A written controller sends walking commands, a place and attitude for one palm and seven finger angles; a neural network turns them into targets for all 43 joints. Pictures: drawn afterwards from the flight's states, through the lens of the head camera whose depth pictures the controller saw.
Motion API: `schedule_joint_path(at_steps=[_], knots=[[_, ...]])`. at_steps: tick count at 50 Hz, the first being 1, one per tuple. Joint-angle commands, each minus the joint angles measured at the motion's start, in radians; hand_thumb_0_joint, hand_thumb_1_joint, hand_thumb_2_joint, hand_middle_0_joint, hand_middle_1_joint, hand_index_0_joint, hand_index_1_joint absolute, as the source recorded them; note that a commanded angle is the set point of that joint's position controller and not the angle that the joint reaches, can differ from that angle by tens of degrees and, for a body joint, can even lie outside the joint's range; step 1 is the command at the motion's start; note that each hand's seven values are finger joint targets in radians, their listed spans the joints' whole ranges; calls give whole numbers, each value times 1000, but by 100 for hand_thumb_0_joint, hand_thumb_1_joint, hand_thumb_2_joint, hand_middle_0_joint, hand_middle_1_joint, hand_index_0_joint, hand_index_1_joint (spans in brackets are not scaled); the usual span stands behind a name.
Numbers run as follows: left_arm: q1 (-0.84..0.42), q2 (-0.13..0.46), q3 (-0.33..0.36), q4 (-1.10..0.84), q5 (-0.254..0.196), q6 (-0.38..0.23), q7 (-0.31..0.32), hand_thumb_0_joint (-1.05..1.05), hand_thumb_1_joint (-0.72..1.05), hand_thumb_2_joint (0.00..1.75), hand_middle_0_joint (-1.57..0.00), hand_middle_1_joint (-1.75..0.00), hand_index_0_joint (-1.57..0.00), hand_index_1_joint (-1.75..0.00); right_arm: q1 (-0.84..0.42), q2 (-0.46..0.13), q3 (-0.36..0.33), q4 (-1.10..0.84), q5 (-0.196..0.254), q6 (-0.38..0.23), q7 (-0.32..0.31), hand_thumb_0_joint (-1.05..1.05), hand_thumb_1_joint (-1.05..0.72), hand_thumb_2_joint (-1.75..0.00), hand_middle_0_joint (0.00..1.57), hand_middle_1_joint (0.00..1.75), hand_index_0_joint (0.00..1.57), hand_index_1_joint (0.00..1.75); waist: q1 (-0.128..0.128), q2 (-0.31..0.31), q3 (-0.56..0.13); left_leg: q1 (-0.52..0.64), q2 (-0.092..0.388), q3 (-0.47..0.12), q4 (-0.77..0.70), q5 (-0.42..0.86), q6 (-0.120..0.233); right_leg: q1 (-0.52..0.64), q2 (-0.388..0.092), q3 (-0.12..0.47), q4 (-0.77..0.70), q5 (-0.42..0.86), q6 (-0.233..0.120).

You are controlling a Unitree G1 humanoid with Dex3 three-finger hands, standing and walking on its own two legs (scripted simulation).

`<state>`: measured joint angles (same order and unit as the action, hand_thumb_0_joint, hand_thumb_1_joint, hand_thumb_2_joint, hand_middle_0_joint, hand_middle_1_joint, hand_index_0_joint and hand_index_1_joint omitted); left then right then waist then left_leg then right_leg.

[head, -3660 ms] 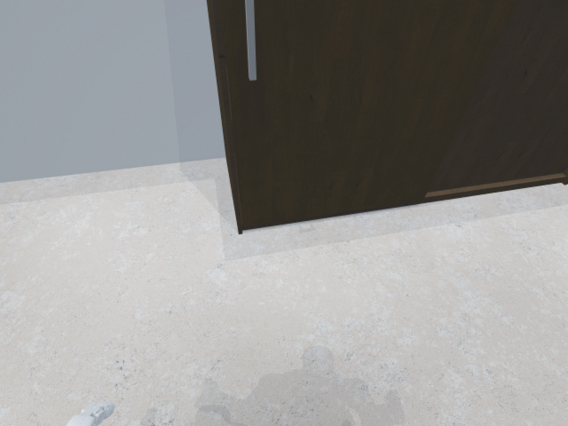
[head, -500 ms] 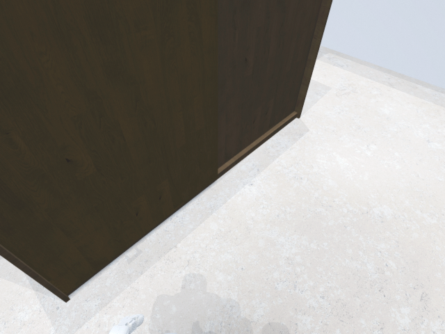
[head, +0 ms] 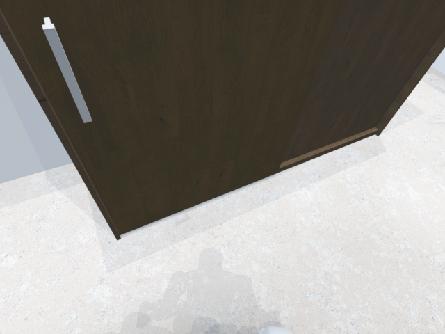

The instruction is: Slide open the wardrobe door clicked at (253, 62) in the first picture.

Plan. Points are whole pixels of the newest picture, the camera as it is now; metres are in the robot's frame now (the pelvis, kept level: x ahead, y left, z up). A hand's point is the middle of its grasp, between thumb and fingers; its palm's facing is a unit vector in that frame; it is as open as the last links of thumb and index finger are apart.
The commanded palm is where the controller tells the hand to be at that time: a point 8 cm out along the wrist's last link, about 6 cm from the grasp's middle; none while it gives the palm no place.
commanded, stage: turn to face it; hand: left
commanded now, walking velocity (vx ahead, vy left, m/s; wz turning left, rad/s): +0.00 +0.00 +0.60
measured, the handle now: (69, 75) +0.60 +0.38 +0.10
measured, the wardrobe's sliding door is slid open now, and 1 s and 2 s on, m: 0.00 0.00 0.00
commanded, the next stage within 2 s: take the last steps up to it in 0.68 s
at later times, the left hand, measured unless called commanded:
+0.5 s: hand out of the picture -0.03 +0.13 -0.15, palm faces +0.34 -0.90 -0.28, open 7.4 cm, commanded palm none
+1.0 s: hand out of the picture -0.13 +0.17 -0.18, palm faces +0.49 -0.85 -0.21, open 7.4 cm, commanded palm none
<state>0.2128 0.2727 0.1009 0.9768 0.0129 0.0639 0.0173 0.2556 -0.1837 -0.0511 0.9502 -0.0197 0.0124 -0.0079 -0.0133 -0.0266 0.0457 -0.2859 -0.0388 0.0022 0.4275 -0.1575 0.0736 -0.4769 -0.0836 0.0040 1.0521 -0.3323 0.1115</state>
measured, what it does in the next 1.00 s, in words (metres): steps on the spot, turning left: right foot, then left foot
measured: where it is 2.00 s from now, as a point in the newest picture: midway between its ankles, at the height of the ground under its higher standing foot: (197, 333)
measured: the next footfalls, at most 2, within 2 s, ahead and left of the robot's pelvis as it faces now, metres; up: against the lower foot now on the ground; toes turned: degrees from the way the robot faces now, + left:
right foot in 0.24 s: +0.02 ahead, -0.16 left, +0.00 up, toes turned +9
left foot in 0.72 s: -0.11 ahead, +0.06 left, +0.00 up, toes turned +28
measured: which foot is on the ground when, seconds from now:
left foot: down 0.00-0.24, up 0.26-0.70, down 0.72-1.00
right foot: up 0.00-0.22, down 0.24-0.74, up 0.76-1.00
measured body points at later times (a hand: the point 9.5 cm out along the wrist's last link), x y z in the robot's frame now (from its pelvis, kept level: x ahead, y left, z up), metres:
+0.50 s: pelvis -0.04 -0.08 +0.00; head +0.00 -0.10 +0.45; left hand -0.05 +0.18 -0.13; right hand +0.09 -0.32 -0.16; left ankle -0.11 +0.08 -0.65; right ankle -0.02 -0.17 -0.74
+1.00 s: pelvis -0.06 -0.02 +0.00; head -0.06 +0.01 +0.45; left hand -0.15 +0.22 -0.16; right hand +0.12 -0.20 -0.13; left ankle -0.14 +0.05 -0.74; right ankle -0.01 -0.17 -0.67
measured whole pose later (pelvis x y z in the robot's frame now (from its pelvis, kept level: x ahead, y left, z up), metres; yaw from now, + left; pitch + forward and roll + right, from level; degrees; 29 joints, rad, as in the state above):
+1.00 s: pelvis -0.06 -0.02 +0.00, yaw +27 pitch -1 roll -1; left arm 0.25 0.25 0.05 1.02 0.02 0.03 -0.01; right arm 0.20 -0.15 -0.02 0.97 -0.02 -0.03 -0.02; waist 0.02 -0.05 0.03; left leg -0.09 -0.01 0.03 0.38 -0.27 0.03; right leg -0.44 -0.09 -0.04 1.05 -0.36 0.07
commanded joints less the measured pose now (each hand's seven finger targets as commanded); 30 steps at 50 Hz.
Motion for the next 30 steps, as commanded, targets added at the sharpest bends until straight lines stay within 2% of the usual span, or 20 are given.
schedule_joint_path(at_steps=[1,4,6,7,9,10,11,12,13,14,15,16,17,18,19,20,22,26,27,30], knots=[[-70,46,2,-103,-2,-24,6,0,90,90,-20,-30,-20,-30,42,-218,-62,-47,-2,-3,-10,0,-90,-90,20,30,20,30,-34,167,-81,172,271,-352,-137,106,94,-70,3,18,-98,-67,-5],[-73,44,0,-115,-4,-24,8,0,90,90,-20,-30,-20,-30,26,-227,-67,-53,-5,5,-7,0,-90,-90,20,30,20,30,-34,183,-80,131,257,-408,-138,46,100,-14,25,21,-176,-94,-18],[-42,37,-3,-115,-8,-25,11,0,90,90,-20,-30,-20,-30,-6,-234,-72,-66,-7,12,-4,0,-90,-90,20,30,20,30,-19,190,-87,68,245,-435,-135,3,99,69,44,19,-256,-96,-33],[-28,39,-5,-116,-7,-28,11,0,90,90,-20,-30,-20,-30,-20,-237,-72,-73,-8,14,-2,0,-90,-90,20,30,20,30,-13,198,-93,54,233,-445,-125,24,95,111,57,16,-311,-96,-39],[24,40,0,-112,-11,-32,13,0,90,90,-20,-30,-20,-30,-48,-236,-80,-87,-8,20,3,0,-90,-90,20,30,20,30,7,199,-106,-8,192,-444,-121,-11,64,225,81,-4,-436,-56,-53],[71,48,4,-105,-11,-34,14,0,90,90,-20,-30,-20,-30,-74,-232,-81,-97,-6,23,6,0,-90,-90,20,30,20,30,33,190,-112,-70,164,-423,-109,-68,33,318,82,-18,-535,8,-61],[113,72,13,-98,-7,-39,18,0,90,90,-20,-30,-20,-30,-90,-209,-81,-107,0,28,10,0,-90,-90,20,30,20,30,55,138,-105,-187,112,-381,-48,-157,-13,446,42,4,-676,49,-78],[123,161,30,-112,12,-49,25,0,90,90,-20,-30,-20,-30,-79,-146,-74,-122,10,31,14,0,-90,-90,20,30,20,30,67,-104,-100,-368,3,-234,199,-301,-80,540,-189,240,-837,-128,-152],[56,212,28,-147,16,-45,26,0,90,90,-20,-30,-20,-30,-84,-131,-74,-142,0,28,11,0,-90,-90,20,30,20,30,57,-282,-43,-422,-70,-75,482,-378,-124,389,-407,442,-908,-214,-244],[-33,177,14,-179,7,-44,29,0,90,90,-20,-30,-20,-30,-89,-180,-83,-136,-12,32,17,0,-90,-90,20,30,20,30,20,-161,-6,-340,-6,-119,637,-346,-105,199,-393,351,-906,-182,-248],[-101,130,10,-190,3,-59,27,0,90,90,-20,-30,-20,-30,-57,-177,-84,-108,-15,46,24,0,-90,-90,20,30,20,30,-19,-203,21,-308,19,-121,704,-278,-106,139,-311,277,-904,-159,-211],[-131,105,-2,-195,2,-62,22,0,90,90,-20,-30,-20,-30,-34,-170,-84,-83,-15,52,29,0,-90,-90,20,30,20,30,-37,-156,46,-287,24,-86,776,-224,-117,124,-256,193,-873,-75,-195],[-140,81,-11,-195,1,-65,22,0,90,90,-20,-30,-20,-30,-2,-158,-81,-70,-13,52,33,0,-90,-90,20,30,20,30,-55,-116,42,-293,36,-67,801,-190,-126,155,-221,108,-830,45,-188],[-105,68,-15,-188,2,-73,18,0,90,90,-20,-30,-20,-30,-4,-142,-72,-67,-11,47,36,0,-90,-90,20,30,20,30,-42,-111,37,-308,40,-44,801,-165,-136,214,-195,51,-789,160,-182],[-60,69,-18,-174,2,-78,17,0,90,90,-20,-30,-20,-30,-12,-138,-66,-67,-9,45,36,0,-90,-90,20,30,20,30,-24,-118,13,-324,41,-35,790,-158,-144,288,-190,24,-763,238,-186],[-11,71,-18,-159,2,-80,17,0,90,90,-20,-30,-20,-30,-39,-137,-64,-70,-8,44,35,0,-90,-90,20,30,20,30,-1,-127,2,-332,48,-28,773,-162,-151,328,-197,21,-751,278,-193],[43,80,-16,-139,5,-79,17,0,90,90,-20,-30,-20,-30,-81,-138,-60,-78,-6,47,33,0,-90,-90,20,30,20,30,27,-127,-8,-330,61,-17,726,-182,-159,379,-219,21,-744,303,-208],[98,116,-9,-114,15,-75,15,0,90,90,-20,-30,-20,-30,-149,-133,-45,-89,-3,49,30,0,-90,-90,20,30,20,30,55,-141,-16,-264,78,11,585,-256,-159,387,-257,21,-730,355,-239],[105,124,-8,-108,19,-74,13,0,90,90,-20,-30,-20,-30,-161,-127,-42,-91,0,46,31,0,-90,-90,20,30,20,30,60,-166,-23,-241,75,24,532,-283,-156,397,-261,14,-721,385,-240],[125,144,-2,-90,22,-71,12,0,90,90,-20,-30,-20,-30,-174,-113,-26,-89,8,35,26,0,-90,-90,20,30,20,30,71,-193,-68,-158,60,56,386,-308,-142,425,-266,0,-674,532,-250]])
